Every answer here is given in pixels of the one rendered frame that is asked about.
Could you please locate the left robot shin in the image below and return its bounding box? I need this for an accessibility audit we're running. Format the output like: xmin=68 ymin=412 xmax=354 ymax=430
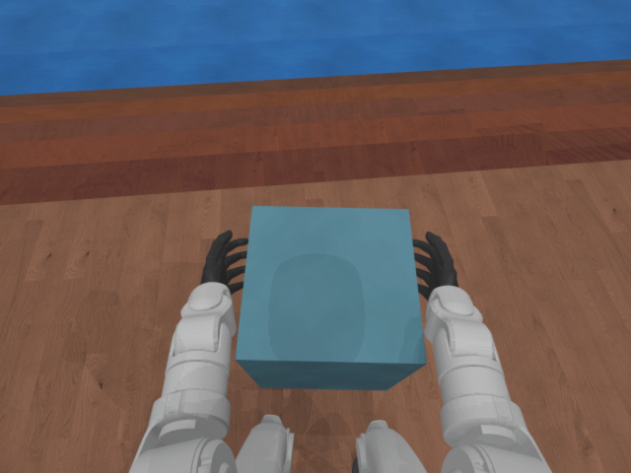
xmin=251 ymin=415 xmax=283 ymax=431

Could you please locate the right robot hand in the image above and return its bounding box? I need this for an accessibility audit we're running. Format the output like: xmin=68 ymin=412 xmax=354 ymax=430
xmin=412 ymin=232 xmax=458 ymax=300

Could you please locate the robot right upper arm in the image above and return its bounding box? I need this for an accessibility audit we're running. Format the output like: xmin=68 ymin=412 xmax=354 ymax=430
xmin=441 ymin=441 xmax=552 ymax=473

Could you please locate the robot right forearm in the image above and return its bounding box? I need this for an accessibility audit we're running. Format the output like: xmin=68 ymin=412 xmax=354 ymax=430
xmin=424 ymin=286 xmax=552 ymax=472

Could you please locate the robot left thigh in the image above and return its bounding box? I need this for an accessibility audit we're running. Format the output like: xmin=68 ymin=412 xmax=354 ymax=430
xmin=235 ymin=423 xmax=295 ymax=473

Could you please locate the carton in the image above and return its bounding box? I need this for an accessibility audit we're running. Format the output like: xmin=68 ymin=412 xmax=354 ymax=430
xmin=235 ymin=206 xmax=427 ymax=391

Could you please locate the robot left upper arm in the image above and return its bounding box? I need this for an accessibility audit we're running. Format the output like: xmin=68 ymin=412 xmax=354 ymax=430
xmin=130 ymin=437 xmax=238 ymax=473

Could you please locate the robot left forearm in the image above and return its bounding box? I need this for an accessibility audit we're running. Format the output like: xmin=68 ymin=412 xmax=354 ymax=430
xmin=129 ymin=282 xmax=237 ymax=473

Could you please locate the left robot hand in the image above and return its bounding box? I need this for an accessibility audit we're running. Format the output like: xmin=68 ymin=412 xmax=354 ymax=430
xmin=200 ymin=230 xmax=248 ymax=295

